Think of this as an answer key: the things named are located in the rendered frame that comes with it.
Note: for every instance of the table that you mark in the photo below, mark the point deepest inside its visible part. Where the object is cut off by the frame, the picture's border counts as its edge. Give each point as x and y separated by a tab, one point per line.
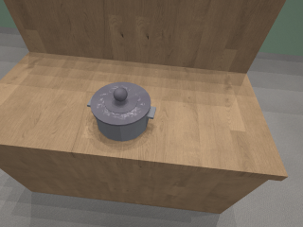
208	144

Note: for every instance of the knob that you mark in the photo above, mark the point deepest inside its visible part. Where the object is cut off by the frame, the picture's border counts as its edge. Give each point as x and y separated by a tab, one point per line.
120	94

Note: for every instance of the lid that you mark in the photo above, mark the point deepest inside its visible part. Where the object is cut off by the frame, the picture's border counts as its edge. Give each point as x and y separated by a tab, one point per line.
112	112

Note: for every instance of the pot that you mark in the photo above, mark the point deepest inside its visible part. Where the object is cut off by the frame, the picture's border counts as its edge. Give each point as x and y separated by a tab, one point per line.
125	133

